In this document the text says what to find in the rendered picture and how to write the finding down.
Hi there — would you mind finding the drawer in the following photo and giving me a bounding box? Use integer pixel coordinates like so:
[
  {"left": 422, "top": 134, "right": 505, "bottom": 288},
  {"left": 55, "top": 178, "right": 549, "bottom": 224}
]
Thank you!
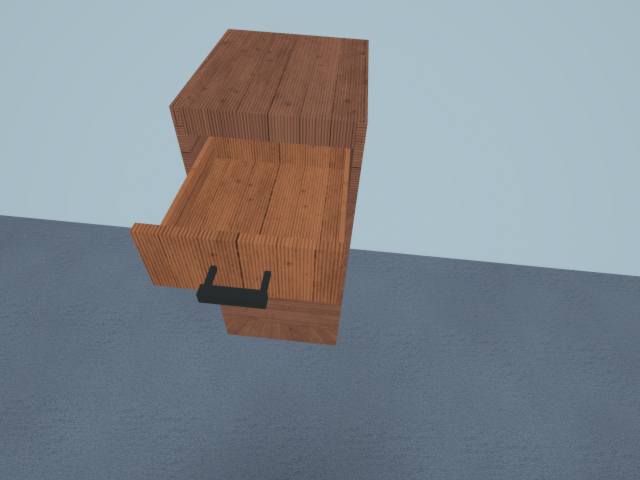
[{"left": 129, "top": 136, "right": 350, "bottom": 304}]

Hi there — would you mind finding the handle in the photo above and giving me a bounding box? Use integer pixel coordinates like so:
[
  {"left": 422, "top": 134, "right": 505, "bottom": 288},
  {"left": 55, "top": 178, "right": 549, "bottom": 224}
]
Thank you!
[{"left": 196, "top": 265, "right": 271, "bottom": 309}]

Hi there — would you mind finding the cabinet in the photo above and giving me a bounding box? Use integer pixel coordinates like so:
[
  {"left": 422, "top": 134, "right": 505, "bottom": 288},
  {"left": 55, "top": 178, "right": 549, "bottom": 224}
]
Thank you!
[{"left": 169, "top": 29, "right": 369, "bottom": 345}]

